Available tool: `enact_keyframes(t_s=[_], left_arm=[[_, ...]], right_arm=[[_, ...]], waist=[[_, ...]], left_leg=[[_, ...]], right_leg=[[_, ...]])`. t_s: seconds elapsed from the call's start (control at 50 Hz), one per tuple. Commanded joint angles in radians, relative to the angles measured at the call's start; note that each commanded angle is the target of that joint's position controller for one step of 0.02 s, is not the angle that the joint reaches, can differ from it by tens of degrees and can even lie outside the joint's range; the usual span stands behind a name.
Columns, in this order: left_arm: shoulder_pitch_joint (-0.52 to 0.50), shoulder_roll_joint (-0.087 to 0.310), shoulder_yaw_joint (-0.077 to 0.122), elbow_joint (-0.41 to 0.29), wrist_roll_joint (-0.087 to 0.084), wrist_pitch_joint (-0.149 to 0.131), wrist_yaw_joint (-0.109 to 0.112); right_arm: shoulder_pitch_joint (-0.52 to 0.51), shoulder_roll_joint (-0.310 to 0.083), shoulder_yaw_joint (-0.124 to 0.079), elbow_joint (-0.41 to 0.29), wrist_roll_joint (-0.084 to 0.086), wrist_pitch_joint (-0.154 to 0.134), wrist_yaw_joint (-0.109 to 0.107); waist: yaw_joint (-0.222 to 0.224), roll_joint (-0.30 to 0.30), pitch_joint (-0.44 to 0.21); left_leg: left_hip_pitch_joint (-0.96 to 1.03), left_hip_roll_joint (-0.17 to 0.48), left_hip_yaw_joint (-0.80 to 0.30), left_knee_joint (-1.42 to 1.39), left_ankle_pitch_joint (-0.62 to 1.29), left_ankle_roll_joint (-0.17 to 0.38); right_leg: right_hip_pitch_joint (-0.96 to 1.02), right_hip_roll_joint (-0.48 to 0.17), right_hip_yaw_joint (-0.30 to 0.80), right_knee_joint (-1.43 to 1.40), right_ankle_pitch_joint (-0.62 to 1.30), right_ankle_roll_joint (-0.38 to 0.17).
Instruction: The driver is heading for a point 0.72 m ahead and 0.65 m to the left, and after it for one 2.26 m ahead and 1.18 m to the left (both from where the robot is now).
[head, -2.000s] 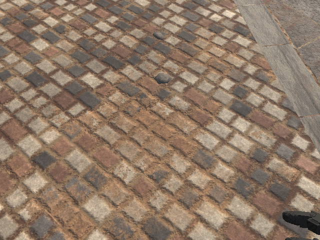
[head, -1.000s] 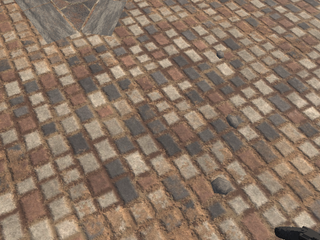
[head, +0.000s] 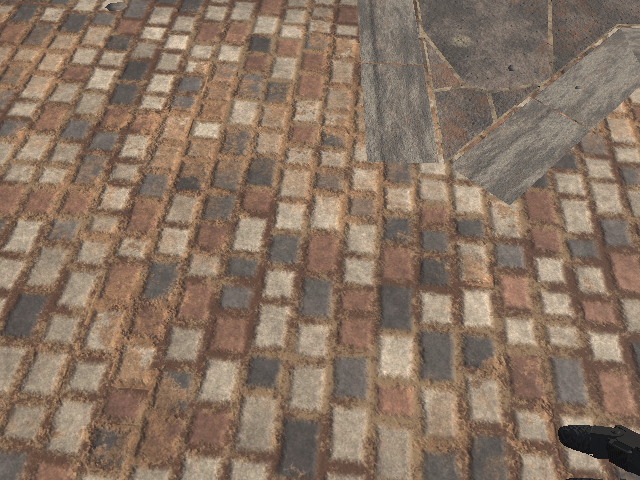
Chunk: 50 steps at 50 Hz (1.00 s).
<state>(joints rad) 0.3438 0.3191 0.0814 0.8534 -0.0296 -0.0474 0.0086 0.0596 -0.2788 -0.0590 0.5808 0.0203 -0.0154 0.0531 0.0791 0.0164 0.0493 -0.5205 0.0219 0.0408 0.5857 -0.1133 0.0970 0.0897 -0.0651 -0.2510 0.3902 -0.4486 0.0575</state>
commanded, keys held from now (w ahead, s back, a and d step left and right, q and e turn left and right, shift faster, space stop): w+q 1.00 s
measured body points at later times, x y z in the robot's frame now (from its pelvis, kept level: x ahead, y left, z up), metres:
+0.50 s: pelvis +0.29 +0.01 +0.00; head +0.31 +0.02 +0.45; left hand +0.46 +0.30 -0.06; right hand +0.40 -0.28 -0.10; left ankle +0.13 +0.09 -0.72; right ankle +0.44 -0.08 -0.72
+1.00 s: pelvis +0.52 +0.13 +0.00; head +0.55 +0.16 +0.45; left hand +0.36 +0.38 -0.13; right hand +0.85 +0.07 -0.06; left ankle +0.58 +0.28 -0.72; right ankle +0.45 -0.08 -0.72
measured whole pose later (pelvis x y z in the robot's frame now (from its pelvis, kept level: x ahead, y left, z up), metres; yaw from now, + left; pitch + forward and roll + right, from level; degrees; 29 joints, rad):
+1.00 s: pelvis +0.52 +0.13 +0.00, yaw +36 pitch +2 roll -2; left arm 0.34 0.32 0.08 0.85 -0.03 -0.05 0.01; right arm 0.06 -0.28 -0.06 0.59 0.02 -0.01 0.05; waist 0.08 0.02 0.05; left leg -0.52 0.03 0.04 0.59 -0.12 0.10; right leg 0.10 -0.06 -0.26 0.37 -0.44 0.06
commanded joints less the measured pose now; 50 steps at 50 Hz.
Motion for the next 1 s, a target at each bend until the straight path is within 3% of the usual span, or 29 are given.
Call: enact_keyframes(t_s=[0.02, 0.04, 0.06, 0.08, 0.1, 0.12, 0.16, 0.22, 0.3, 0.36, 0.42, 0.46, 0.48, 0.5, 0.52, 0.54, 0.56, 0.58, 0.6, 0.64, 0.7, 0.82, 0.9, 0.96, 0.98, 1.0], left_arm=[[-0.016, 0.087, 0.006, -0.103, 0.04, -0.009, 0.009], [-0.004, 0.036, -0.023, -0.156, 0.04, -0.042, -0.001], [-0.117, 0.132, 0.0, -0.172, 0.003, -0.07, -0.015], [-0.164, 0.133, -0.003, -0.191, -0.014, -0.087, -0.02], [-0.162, 0.119, -0.005, -0.178, 0.006, -0.093, -0.013], [-0.151, 0.128, 0.003, -0.169, 0.029, -0.088, -0.008], [-0.126, 0.12, 0.006, -0.163, 0.04, -0.066, -0.011], [-0.18, 0.082, -0.005, -0.179, 0.048, -0.046, -0.009], [-0.338, 0.039, -0.023, -0.218, 0.041, -0.051, -0.018], [-0.408, 0.054, -0.02, -0.243, 0.026, -0.062, -0.031], [-0.396, 0.087, -0.006, -0.247, 0.022, -0.071, -0.04], [-0.302, 0.105, 0.008, -0.226, 0.022, -0.079, -0.036], [-0.202, 0.132, 0.024, -0.206, 0.033, -0.084, -0.029], [-0.052, 0.186, 0.037, -0.196, 0.046, -0.086, -0.021], [0.021, 0.245, 0.053, -0.158, 0.052, -0.072, -0.028], [-0.008, 0.147, 0.031, -0.178, 0.027, -0.067, -0.033], [-0.047, 0.095, 0.018, -0.186, 0.025, -0.06, -0.027], [-0.095, 0.083, 0.011, -0.189, 0.036, -0.054, -0.024], [-0.12, 0.066, 0.006, -0.179, 0.04, -0.05, -0.021], [-0.132, 0.048, 0.001, -0.165, 0.043, -0.057, -0.016], [-0.118, 0.074, 0.012, -0.136, 0.031, -0.067, -0.015], [-0.101, 0.123, 0.025, -0.102, 0.029, -0.052, -0.008], [-0.051, 0.158, 0.035, -0.071, 0.01, -0.032, -0.005], [-0.056, 0.203, 0.049, -0.068, -0.007, -0.012, 0.001], [-0.067, 0.211, 0.051, -0.071, -0.012, -0.004, 0.004], [-0.071, 0.189, 0.041, -0.077, -0.01, -0.001, 0.009]], right_arm=[[0.394, -0.289, -0.117, 0.039, 0.009, 0.01, -0.037], [0.35, -0.331, -0.11, -0.002, 0.011, -0.008, -0.031], [0.346, -0.237, -0.082, -0.001, 0.004, -0.024, -0.023], [0.316, -0.202, -0.069, 0.009, -0.001, -0.037, -0.022], [0.25, -0.18, -0.061, 0.007, -0.002, -0.042, -0.023], [0.195, -0.15, -0.051, -0.002, -0.007, -0.044, -0.026], [0.154, -0.142, -0.046, -0.014, -0.017, -0.047, -0.034], [0.186, -0.165, -0.051, 0.013, -0.013, -0.051, -0.054], [0.244, -0.178, -0.055, 0.05, -0.003, -0.041, -0.07], [0.296, -0.184, -0.058, 0.081, 0.005, -0.036, -0.072], [0.309, -0.171, -0.056, 0.095, 0.007, -0.026, -0.077], [0.291, -0.16, -0.055, 0.094, 0.004, -0.018, -0.077], [0.288, -0.123, -0.041, 0.088, 0.0, -0.019, -0.074], [0.305, -0.064, -0.019, 0.071, -0.018, -0.021, -0.071], [0.439, -0.031, -0.007, 0.046, 0.019, -0.028, -0.071], [0.419, -0.137, -0.024, 0.075, 0.024, -0.027, -0.075], [0.307, -0.185, -0.039, 0.063, 0.017, -0.023, -0.074], [0.255, -0.177, -0.04, 0.055, 0.006, -0.019, -0.076], [0.22, -0.162, -0.042, 0.044, -0.002, -0.019, -0.073], [0.233, -0.12, -0.039, 0.043, 0.01, -0.011, -0.063], [0.189, -0.077, -0.028, 0.019, 0.005, 0.0, -0.059], [0.052, -0.052, -0.013, -0.011, 0.003, -0.015, -0.027], [-0.044, -0.054, -0.011, -0.051, 0.007, -0.015, -0.004], [0.006, -0.104, -0.037, -0.057, -0.002, -0.007, 0.002], [0.111, -0.138, -0.057, -0.033, -0.002, -0.003, -0.001], [0.287, -0.194, -0.091, 0.018, 0.002, 0.003, -0.013]], waist=[[-0.209, 0.131, -0.258], [-0.143, 0.257, -0.413], [-0.204, 0.117, -0.359], [-0.184, 0.092, -0.231], [-0.133, 0.005, -0.156], [-0.096, 0.013, -0.122], [-0.059, 0.042, -0.102], [-0.065, 0.024, -0.067], [-0.127, 0.049, -0.034], [-0.153, 0.057, -0.024], [-0.135, 0.084, -0.031], [-0.084, 0.111, -0.055], [-0.034, 0.094, -0.127], [0.018, -0.026, -0.277], [-0.044, -0.379, -0.386], [-0.025, -0.254, -0.304], [0.001, -0.157, -0.181], [-0.015, -0.086, -0.114], [-0.029, -0.079, -0.06], [-0.056, -0.13, -0.043], [-0.058, -0.109, -0.021], [-0.019, -0.079, 0.002], [0.001, -0.077, 0.035], [-0.061, -0.112, -0.022], [-0.127, -0.111, -0.081], [-0.218, -0.081, -0.169]], left_leg=[[0.766, 0.119, -0.305, -0.059, -0.038, 0.163], [0.936, 0.309, -0.86, -0.238, -0.27, 0.339], [0.898, 0.294, -0.8, -0.298, -0.3, 0.284], [0.769, 0.26, -0.66, -0.303, -0.238, 0.246], [0.618, 0.214, -0.556, -0.306, -0.133, 0.212], [0.511, 0.18, -0.482, -0.318, -0.027, 0.196], [0.395, 0.151, -0.435, -0.356, 0.087, 0.202], [0.304, 0.115, -0.35, -0.37, 0.177, 0.201], [0.254, 0.056, -0.3, -0.353, 0.071, 0.139], [0.278, 0.078, -0.356, -0.317, 0.005, 0.124], [0.37, 0.111, -0.444, -0.223, -0.003, 0.106], [0.38, 0.099, -0.469, -0.142, 0.052, 0.081], [0.346, 0.046, -0.432, -0.014, 0.093, 0.05], [0.219, -0.022, -0.346, 0.27, -0.069, 0.01], [-0.129, -0.14, -0.234, 0.575, -0.492, -0.055], [-0.241, -0.055, -0.257, 0.7, -0.455, -0.071], [-0.268, -0.024, -0.228, 0.724, -0.36, -0.079], [-0.234, 0.009, -0.196, 0.706, -0.29, -0.086], [-0.217, 0.037, -0.193, 0.662, -0.245, -0.088], [-0.149, 0.073, -0.173, 0.607, -0.205, -0.087], [-0.189, 0.092, -0.151, 0.521, -0.162, -0.098], [-0.157, 0.084, -0.082, 0.212, 0.109, -0.096], [-0.126, 0.063, -0.029, 0.079, 0.095, -0.062], [0.012, -0.016, 0.042, 0.043, -0.052, -0.004], [0.153, -0.058, 0.066, 0.016, -0.066, 0.026], [0.415, -0.093, 0.055, -0.036, -0.011, 0.066]], right_leg=[[-0.511, -0.076, 0.025, 0.707, 0.409, -0.061], [-0.796, 0.105, 0.229, 0.973, -0.16, -0.031], [-0.905, 0.046, 0.347, 1.005, -0.092, -0.047], [-0.922, 0.01, 0.331, 0.946, -0.004, -0.068], [-0.864, -0.031, 0.332, 0.854, 0.069, -0.066], [-0.797, -0.055, 0.336, 0.776, 0.113, -0.057], [-0.719, -0.062, 0.331, 0.717, 0.158, -0.032], [-0.715, -0.039, 0.306, 0.574, 0.262, 0.011], [-0.642, 0.021, 0.301, 0.271, 0.508, 0.023], [-0.592, 0.049, 0.317, 0.168, 0.552, 0.011], [-0.567, 0.055, 0.345, 0.111, 0.454, -0.021], [-0.445, 0.065, 0.319, 0.073, 0.386, -0.058], [-0.273, 0.033, 0.331, 0.059, 0.388, -0.094], [-0.005, -0.139, 0.497, 0.08, 0.347, -0.154], [0.273, -0.343, 0.977, -0.04, 0.079, -0.306], [0.227, -0.347, 1.03, -0.088, -0.131, -0.285], [0.109, -0.308, 0.868, -0.102, -0.097, -0.245], [-0.009, -0.268, 0.743, -0.116, 0.037, -0.225], [-0.095, -0.233, 0.651, -0.136, 0.15, -0.225], [-0.176, -0.189, 0.518, -0.184, 0.255, -0.216], [-0.188, -0.201, 0.409, -0.229, 0.373, -0.245], [-0.146, -0.176, 0.191, -0.246, 0.522, -0.219], [-0.065, -0.207, 0.124, -0.225, 0.576, -0.195], [0.0, -0.216, 0.069, -0.055, 0.992, -0.166], [-0.018, -0.202, 0.045, 0.1, 1.108, -0.151], [-0.137, -0.166, 0.02, 0.324, 1.062, -0.118]])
